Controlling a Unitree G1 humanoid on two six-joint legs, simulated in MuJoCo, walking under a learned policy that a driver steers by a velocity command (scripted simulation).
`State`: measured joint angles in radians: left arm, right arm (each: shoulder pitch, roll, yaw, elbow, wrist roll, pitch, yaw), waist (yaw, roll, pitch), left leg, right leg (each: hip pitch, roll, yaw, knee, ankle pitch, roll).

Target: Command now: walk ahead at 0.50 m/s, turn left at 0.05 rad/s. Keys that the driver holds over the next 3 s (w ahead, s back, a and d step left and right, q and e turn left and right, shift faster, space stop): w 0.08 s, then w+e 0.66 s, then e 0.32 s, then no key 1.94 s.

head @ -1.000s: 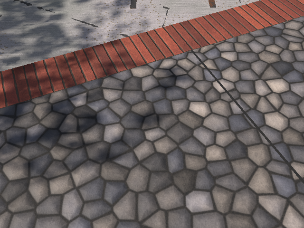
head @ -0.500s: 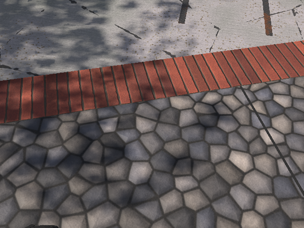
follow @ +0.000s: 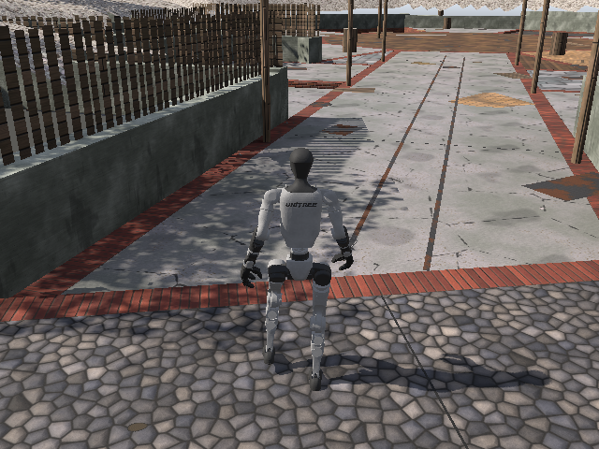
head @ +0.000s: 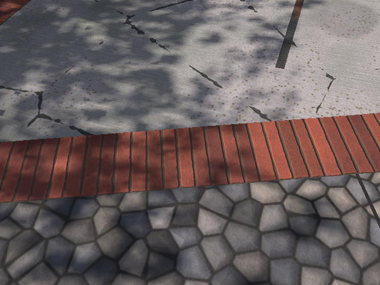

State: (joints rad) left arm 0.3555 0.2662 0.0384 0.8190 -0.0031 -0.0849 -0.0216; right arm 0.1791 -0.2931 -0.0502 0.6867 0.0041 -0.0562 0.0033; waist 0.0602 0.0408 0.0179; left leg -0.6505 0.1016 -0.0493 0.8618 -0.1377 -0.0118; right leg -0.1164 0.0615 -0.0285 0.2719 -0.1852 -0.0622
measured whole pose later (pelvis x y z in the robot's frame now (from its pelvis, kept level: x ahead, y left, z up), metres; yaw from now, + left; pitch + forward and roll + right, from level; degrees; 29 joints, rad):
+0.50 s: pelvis +0.28 +0.05 +0.00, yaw -10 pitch +1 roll +2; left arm 0.21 0.32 0.07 0.76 -0.02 -0.02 0.00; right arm 0.31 -0.27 -0.07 0.81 -0.02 -0.10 0.01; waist -0.04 -0.05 0.02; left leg -0.10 -0.02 0.16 0.28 -0.20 0.04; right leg -0.68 -0.11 0.07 1.01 -0.15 0.02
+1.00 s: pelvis +0.50 -0.06 -0.01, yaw -28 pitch +2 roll +1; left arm 0.24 0.30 0.07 0.68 -0.01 -0.02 0.00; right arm 0.07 -0.32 -0.06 0.72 -0.01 -0.06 -0.02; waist 0.03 0.02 0.09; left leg -0.64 0.07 -0.08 1.00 -0.31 -0.07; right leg -0.29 0.10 0.06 0.41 -0.15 -0.09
